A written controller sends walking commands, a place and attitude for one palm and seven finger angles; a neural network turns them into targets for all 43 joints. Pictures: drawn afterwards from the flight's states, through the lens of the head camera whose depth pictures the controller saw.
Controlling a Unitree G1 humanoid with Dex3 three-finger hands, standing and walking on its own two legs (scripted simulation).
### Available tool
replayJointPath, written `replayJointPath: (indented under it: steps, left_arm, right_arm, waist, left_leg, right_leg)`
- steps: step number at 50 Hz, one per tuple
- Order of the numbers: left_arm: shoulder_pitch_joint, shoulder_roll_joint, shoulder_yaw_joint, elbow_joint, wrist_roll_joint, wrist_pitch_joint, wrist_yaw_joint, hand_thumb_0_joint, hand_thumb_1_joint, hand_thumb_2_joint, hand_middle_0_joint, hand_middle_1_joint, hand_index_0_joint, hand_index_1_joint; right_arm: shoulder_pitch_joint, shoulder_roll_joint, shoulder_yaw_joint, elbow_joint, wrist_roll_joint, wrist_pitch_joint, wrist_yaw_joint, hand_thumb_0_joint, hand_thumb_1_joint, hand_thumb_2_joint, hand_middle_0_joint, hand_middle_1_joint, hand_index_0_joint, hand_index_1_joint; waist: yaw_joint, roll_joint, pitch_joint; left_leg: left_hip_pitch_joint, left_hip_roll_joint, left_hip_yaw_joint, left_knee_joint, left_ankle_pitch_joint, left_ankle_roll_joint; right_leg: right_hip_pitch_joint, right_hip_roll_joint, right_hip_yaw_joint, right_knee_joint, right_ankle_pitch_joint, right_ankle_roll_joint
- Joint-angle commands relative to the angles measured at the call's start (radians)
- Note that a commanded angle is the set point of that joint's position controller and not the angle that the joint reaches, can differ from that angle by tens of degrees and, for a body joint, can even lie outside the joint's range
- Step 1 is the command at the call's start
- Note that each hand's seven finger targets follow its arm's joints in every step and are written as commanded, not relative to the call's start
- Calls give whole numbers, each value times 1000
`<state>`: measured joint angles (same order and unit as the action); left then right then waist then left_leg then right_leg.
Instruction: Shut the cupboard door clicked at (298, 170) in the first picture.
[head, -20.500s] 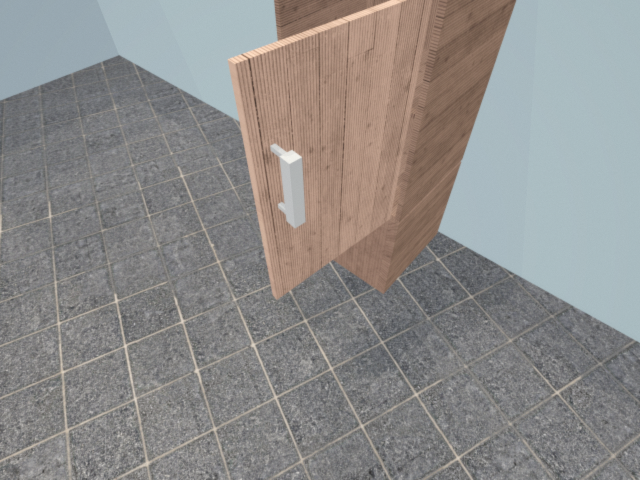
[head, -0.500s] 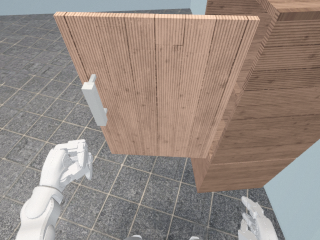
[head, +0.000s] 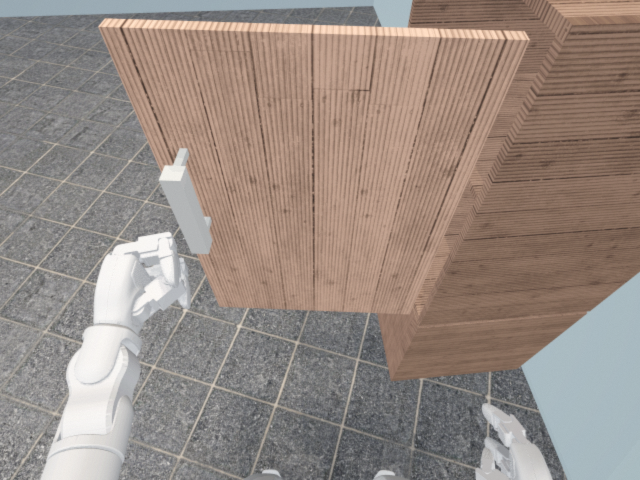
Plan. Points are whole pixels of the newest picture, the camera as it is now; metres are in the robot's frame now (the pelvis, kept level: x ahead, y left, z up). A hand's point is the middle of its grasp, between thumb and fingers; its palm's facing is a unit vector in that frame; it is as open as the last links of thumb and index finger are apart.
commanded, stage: bring the fist close to the handle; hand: left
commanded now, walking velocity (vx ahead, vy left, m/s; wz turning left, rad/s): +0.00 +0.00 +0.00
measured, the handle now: (192, 202) +0.46 +0.20 +0.07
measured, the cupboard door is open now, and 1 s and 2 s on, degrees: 82 80 64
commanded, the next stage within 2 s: push the door shut along its arc in 0.56 s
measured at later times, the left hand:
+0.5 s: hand (192, 274) +0.34 +0.18 +0.06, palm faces +0.01 -1.00 -0.04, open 3.1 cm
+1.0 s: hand (195, 242) +0.39 +0.18 +0.07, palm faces -0.06 -1.00 -0.04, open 3.1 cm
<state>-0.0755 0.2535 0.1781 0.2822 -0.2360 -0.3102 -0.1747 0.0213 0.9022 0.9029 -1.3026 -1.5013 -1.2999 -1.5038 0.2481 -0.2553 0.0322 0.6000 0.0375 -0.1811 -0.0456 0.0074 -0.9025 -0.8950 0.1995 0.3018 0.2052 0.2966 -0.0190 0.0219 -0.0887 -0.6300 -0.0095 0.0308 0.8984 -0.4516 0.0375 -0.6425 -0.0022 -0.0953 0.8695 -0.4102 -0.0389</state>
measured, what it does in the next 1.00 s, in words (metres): stands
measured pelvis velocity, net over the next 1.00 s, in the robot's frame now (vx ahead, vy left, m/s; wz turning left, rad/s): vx -0.01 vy -0.01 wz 0.00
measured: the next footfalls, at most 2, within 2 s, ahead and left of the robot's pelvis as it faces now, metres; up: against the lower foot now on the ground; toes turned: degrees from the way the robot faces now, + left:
none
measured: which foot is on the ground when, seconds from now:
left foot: down 0.00-1.00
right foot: down 0.00-1.00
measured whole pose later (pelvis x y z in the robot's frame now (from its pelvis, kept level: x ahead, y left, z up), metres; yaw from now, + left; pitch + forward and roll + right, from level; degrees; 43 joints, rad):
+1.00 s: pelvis -0.01 -0.01 +0.00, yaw +0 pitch +11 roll -1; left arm -0.44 0.35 0.24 0.73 -0.22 -0.34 -0.29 0.02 0.90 0.91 -1.30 -1.50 -1.30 -1.50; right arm 0.26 -0.27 0.04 0.62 0.05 -0.09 -0.05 0.00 -0.90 -0.89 0.20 0.30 0.21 0.30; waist -0.06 0.01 -0.07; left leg -0.66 0.00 0.03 0.89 -0.43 0.03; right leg -0.67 0.01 -0.10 0.85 -0.38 -0.05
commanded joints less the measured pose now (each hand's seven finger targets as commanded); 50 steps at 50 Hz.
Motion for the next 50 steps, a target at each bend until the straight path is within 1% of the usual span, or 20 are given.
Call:
replayJointPath:
  steps: [1,5,8,10,12,14,15,16,19,26,29,30,31,34,37,40,44,45,47,50]
  left_arm:
    - [-287,116,13,-72,6,-34,-4,0,900,900,-1300,-1500,-1300,-1500]
    - [-360,162,48,-20,4,2,-10,0,900,900,-1300,-1500,-1300,-1500]
    - [-467,171,66,-40,1,-24,10,0,900,900,-1300,-1500,-1300,-1500]
    - [-433,233,132,-61,5,-59,34,0,900,900,-1300,-1500,-1300,-1500]
    - [-393,210,126,-85,6,-88,42,0,900,900,-1300,-1500,-1300,-1500]
    - [-325,186,110,-53,12,-97,38,0,900,900,-1300,-1500,-1300,-1500]
    - [-311,205,115,-16,21,-93,35,0,900,900,-1300,-1500,-1300,-1500]
    - [-333,158,68,-3,22,-87,26,0,900,900,-1300,-1500,-1300,-1500]
    - [-339,139,47,7,11,-66,4,0,900,900,-1300,-1500,-1300,-1500]
    - [-459,204,93,-84,-2,-108,21,0,900,900,-1300,-1500,-1300,-1500]
    - [-423,195,93,-53,8,-127,26,0,900,900,-1300,-1500,-1300,-1500]
    - [-405,231,121,-20,14,-122,29,0,900,900,-1300,-1500,-1300,-1500]
    - [-420,195,85,-7,15,-118,21,0,900,900,-1300,-1500,-1300,-1500]
    - [-388,186,73,31,10,-92,-6,0,900,900,-1300,-1500,-1300,-1500]
    - [-493,179,46,60,4,-73,-38,0,900,900,-1300,-1500,-1300,-1500]
    - [-593,262,105,114,-3,-76,-56,0,900,900,-1300,-1500,-1300,-1500]
    - [-704,269,100,142,-4,-102,-84,0,900,900,-1300,-1500,-1300,-1500]
    - [-713,313,130,173,2,-103,-88,0,900,900,-1300,-1500,-1300,-1500]
    - [-753,307,116,238,7,-98,-109,0,900,900,-1300,-1500,-1300,-1500]
    - [-738,337,145,300,5,-84,-140,0,900,900,-1300,-1500,-1300,-1500]
  right_arm:
    - [9,-137,-60,-109,9,-32,-2,0,-900,-900,200,300,200,300]
    - [16,-152,-63,-121,13,-9,-6,0,-900,-900,200,300,200,300]
    - [14,-141,-59,-122,8,0,-5,0,-900,-900,200,300,200,300]
    - [18,-141,-63,-121,2,5,-3,0,-900,-900,200,300,200,300]
    - [17,-129,-64,-128,-1,6,7,0,-900,-900,200,300,200,300]
    - [21,-127,-63,-126,0,13,15,0,-900,-900,200,300,200,300]
    - [27,-136,-64,-119,0,20,17,0,-900,-900,200,300,200,300]
    - [25,-134,-63,-119,3,23,19,0,-900,-900,200,300,200,300]
    - [24,-142,-69,-126,11,30,18,0,-900,-900,200,300,200,300]
    - [14,-139,-68,-113,6,23,1,0,-900,-900,200,300,200,300]
    - [8,-133,-66,-108,4,20,3,0,-900,-900,200,300,200,300]
    - [13,-140,-68,-101,4,26,2,0,-900,-900,200,300,200,300]
    - [10,-135,-62,-101,5,27,5,0,-900,-900,200,300,200,300]
    - [10,-141,-64,-111,10,33,7,0,-900,-900,200,300,200,300]
    - [17,-145,-63,-110,15,37,3,0,-900,-900,200,300,200,300]
    - [22,-156,-60,-97,15,43,-10,0,-900,-900,200,300,200,300]
    - [26,-148,-55,-91,14,42,-14,0,-900,-900,200,300,200,300]
    - [36,-154,-54,-84,11,46,-16,0,-900,-900,200,300,200,300]
    - [47,-153,-51,-77,13,52,-13,0,-900,-900,200,300,200,300]
    - [72,-162,-57,-79,13,64,-10,0,-900,-900,200,300,200,300]
  waist:
    - [-32,12,-221]
    - [-21,-19,-250]
    - [-16,-8,-303]
    - [10,-1,-351]
    - [19,18,-390]
    - [19,21,-348]
    - [10,-2,-317]
    - [-10,0,-274]
    - [-16,4,-226]
    - [-24,2,-294]
    - [-14,25,-299]
    - [-15,16,-283]
    - [-22,26,-269]
    - [-20,18,-262]
    - [-47,-16,-244]
    - [-52,-40,-229]
    - [-55,12,-308]
    - [-52,28,-308]
    - [-65,23,-307]
    - [-53,25,-337]
  left_leg:
    - [122,18,-64,-138,302,-25]
    - [113,14,-66,-148,279,-21]
    - [133,13,-60,-148,306,-23]
    - [146,14,-56,-142,360,-22]
    - [167,13,-46,-142,412,-23]
    - [150,15,-41,-146,417,-26]
    - [131,18,-45,-148,399,-23]
    - [121,17,-40,-151,367,-21]
    - [111,16,-43,-164,302,-20]
    - [134,13,-47,-161,265,-13]
    - [133,11,-43,-159,286,-15]
    - [125,13,-44,-157,278,-14]
    - [121,10,-43,-161,274,-14]
    - [116,9,-40,-162,266,-15]
    - [108,10,-45,-160,236,-12]
    - [78,9,-46,-151,198,-8]
    - [106,4,-48,-139,234,-8]
    - [98,6,-47,-133,236,-9]
    - [83,4,-49,-128,245,-9]
    - [85,4,-49,-123,285,-8]
  right_leg:
    - [117,-4,53,-102,259,17]
    - [148,-7,60,-116,248,15]
    - [175,-8,66,-109,279,16]
    - [219,-7,72,-97,328,14]
    - [247,-7,74,-91,379,14]
    - [237,-5,69,-93,380,14]
    - [225,-3,69,-98,365,13]
    - [196,-3,67,-108,345,17]
    - [171,-4,68,-132,286,14]
    - [203,-6,84,-136,253,19]
    - [209,-6,84,-125,276,16]
    - [200,-5,83,-129,265,16]
    - [197,-7,83,-129,268,16]
    - [194,-8,84,-138,265,15]
    - [175,-8,85,-147,243,20]
    - [175,-10,102,-158,202,22]
    - [187,-12,107,-135,242,17]
    - [186,-12,110,-132,242,16]
    - [181,-12,111,-126,259,17]
    - [200,-11,108,-120,303,13]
